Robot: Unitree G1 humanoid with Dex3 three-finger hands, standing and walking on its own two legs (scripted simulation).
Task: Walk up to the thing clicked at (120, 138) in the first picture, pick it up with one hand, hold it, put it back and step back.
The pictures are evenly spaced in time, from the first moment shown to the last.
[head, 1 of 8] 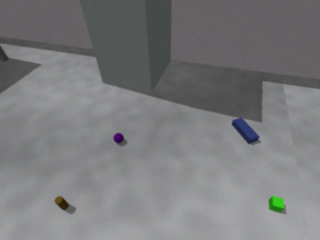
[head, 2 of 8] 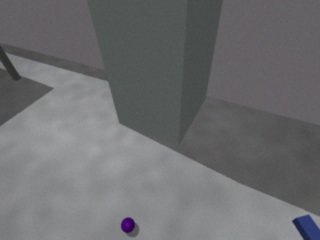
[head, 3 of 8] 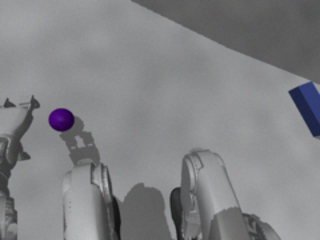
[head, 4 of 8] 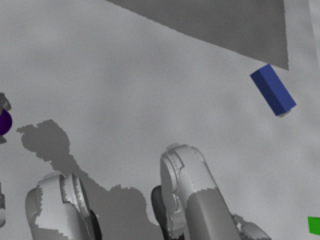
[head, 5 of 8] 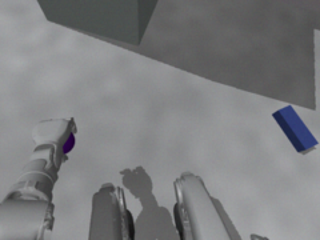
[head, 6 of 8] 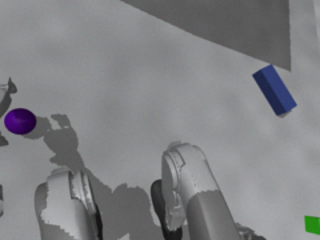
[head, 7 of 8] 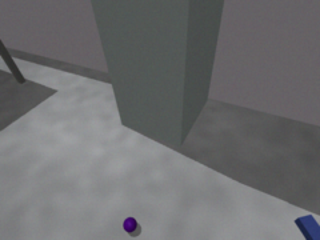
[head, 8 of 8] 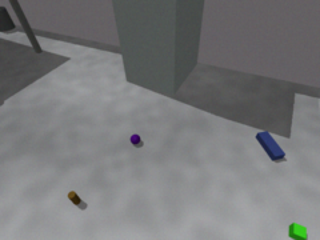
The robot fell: no
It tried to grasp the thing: yes
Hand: left
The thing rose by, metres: 0.69
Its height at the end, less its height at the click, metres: +0.00
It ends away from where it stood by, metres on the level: 0.00
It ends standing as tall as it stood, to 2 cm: yes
